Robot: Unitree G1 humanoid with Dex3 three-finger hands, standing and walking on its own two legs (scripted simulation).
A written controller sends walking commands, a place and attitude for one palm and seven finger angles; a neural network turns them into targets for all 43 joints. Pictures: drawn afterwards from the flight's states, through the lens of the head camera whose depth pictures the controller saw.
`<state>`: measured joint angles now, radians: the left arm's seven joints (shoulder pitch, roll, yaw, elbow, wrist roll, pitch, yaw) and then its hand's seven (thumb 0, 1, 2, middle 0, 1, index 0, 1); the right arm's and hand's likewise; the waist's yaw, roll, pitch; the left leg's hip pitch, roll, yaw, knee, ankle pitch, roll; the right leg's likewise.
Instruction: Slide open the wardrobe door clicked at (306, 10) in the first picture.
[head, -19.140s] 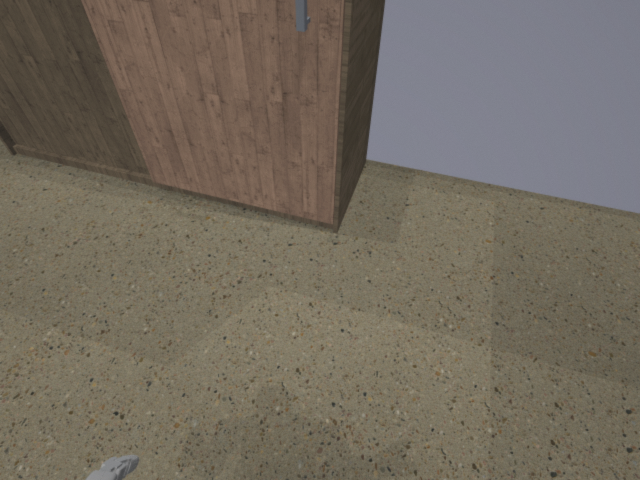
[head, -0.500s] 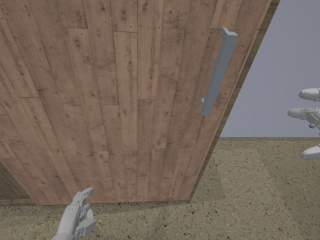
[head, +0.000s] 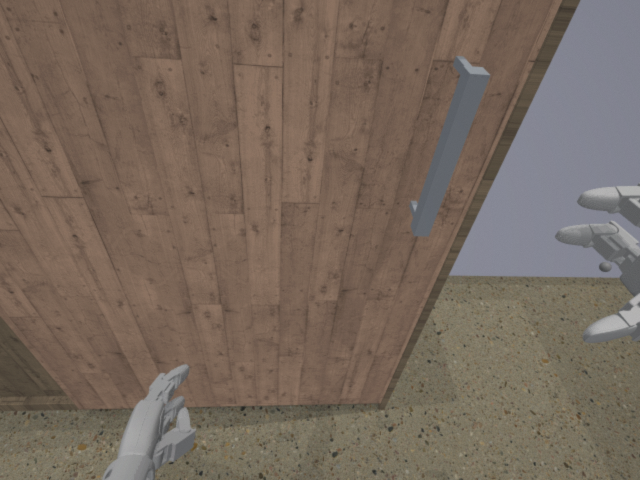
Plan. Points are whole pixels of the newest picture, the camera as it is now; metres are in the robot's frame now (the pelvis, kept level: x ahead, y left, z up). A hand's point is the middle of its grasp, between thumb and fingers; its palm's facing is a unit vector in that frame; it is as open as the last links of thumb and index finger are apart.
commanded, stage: move the hooked fingers beside the handle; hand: right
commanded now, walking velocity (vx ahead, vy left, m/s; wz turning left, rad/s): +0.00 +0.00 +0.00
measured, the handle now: (438, 154) +0.50 -0.16 +0.20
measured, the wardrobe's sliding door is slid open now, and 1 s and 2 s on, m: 0.00 0.00 0.00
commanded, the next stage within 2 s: none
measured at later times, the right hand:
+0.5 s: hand (590, 233) +0.32 -0.28 +0.22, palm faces +0.03 +1.00 -0.04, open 13.9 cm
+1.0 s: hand (539, 203) +0.37 -0.24 +0.22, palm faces +0.01 +1.00 -0.04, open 14.0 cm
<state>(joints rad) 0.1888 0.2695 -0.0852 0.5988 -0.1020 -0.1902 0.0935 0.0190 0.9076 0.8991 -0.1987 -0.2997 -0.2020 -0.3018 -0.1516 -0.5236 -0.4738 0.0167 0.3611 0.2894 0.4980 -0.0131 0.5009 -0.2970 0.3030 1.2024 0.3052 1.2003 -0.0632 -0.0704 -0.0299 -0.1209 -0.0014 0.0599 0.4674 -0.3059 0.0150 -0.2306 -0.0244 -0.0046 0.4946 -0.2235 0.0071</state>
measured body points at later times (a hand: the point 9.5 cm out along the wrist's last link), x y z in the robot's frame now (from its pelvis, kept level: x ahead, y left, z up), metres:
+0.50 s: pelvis +0.00 +0.00 +0.00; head -0.03 +0.01 +0.45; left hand +0.18 +0.22 -0.07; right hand +0.31 -0.33 +0.22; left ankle -0.03 +0.11 -0.74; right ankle +0.03 -0.13 -0.74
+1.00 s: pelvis +0.00 +0.00 +0.00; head -0.01 +0.02 +0.45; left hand +0.16 +0.24 -0.08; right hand +0.36 -0.29 +0.22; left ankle -0.03 +0.11 -0.74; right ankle +0.03 -0.13 -0.74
